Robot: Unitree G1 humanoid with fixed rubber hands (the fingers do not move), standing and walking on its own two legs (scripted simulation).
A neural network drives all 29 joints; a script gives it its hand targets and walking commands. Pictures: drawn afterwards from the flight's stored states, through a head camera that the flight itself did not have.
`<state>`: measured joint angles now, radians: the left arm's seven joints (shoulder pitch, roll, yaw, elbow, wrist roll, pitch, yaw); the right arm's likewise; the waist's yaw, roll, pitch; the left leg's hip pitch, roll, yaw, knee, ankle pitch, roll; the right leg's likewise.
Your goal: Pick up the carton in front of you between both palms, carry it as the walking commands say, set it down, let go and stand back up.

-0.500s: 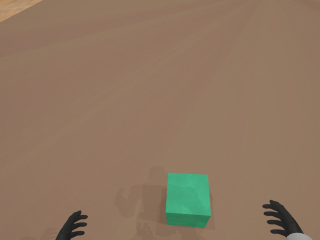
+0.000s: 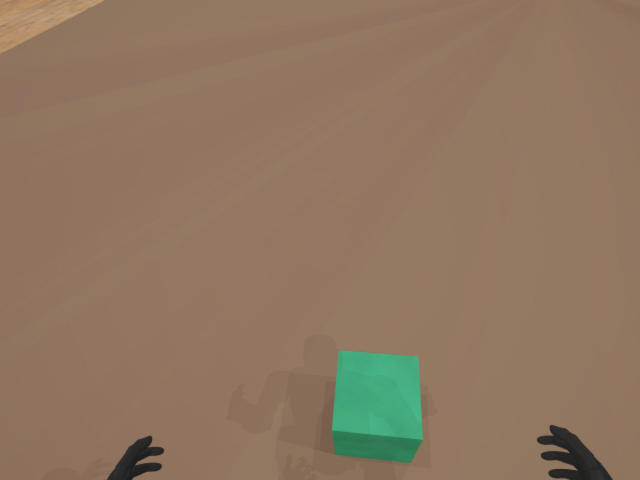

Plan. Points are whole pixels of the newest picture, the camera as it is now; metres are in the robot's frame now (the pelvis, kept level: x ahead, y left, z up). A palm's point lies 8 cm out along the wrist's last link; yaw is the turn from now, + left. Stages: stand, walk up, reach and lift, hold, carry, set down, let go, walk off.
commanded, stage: stand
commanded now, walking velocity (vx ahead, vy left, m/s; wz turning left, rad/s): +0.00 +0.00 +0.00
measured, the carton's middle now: (375, 407) +0.40 -0.08 -0.65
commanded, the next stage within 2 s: none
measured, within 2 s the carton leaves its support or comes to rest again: neither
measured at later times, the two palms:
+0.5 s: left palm out of the picture +0.08 +0.30 -0.09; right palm out of the picture +0.08 -0.30 -0.10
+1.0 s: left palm out of the picture +0.07 +0.31 -0.09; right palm out of the picture +0.06 -0.31 -0.10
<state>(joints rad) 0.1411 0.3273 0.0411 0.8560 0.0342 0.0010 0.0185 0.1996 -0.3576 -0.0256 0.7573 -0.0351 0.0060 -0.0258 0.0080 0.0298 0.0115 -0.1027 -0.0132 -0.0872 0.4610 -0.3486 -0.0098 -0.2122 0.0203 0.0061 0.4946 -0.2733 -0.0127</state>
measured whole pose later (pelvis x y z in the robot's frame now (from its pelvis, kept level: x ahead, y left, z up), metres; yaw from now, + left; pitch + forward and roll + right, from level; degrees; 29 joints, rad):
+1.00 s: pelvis -0.03 +0.00 +0.01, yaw -1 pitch -2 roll +0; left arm 0.11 0.37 0.02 1.04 0.01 -0.01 0.00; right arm 0.17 -0.39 0.00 0.96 -0.02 -0.01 -0.02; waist 0.01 0.02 0.03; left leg -0.07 -0.01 -0.07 0.37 -0.26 -0.01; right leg -0.17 0.02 0.02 0.39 -0.18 -0.01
